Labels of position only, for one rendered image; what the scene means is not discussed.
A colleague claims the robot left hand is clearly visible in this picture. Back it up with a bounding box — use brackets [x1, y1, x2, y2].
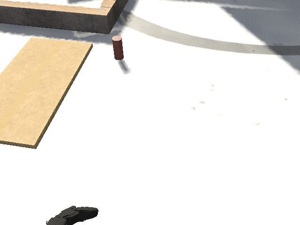
[46, 205, 98, 225]

